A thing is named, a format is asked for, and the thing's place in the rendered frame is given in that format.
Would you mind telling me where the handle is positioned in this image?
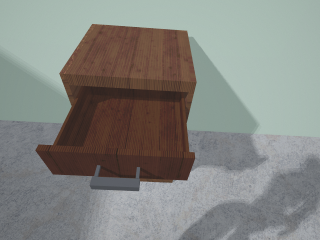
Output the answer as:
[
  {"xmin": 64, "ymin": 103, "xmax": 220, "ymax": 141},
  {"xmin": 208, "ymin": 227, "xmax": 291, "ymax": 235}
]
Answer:
[{"xmin": 89, "ymin": 165, "xmax": 140, "ymax": 192}]

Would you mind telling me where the cabinet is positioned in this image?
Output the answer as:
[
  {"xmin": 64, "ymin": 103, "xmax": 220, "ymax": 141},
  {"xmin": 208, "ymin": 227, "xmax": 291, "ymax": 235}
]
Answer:
[{"xmin": 59, "ymin": 24, "xmax": 197, "ymax": 183}]

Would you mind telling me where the drawer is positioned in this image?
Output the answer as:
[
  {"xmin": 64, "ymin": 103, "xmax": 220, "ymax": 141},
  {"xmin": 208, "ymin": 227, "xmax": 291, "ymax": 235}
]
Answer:
[{"xmin": 35, "ymin": 86, "xmax": 195, "ymax": 181}]

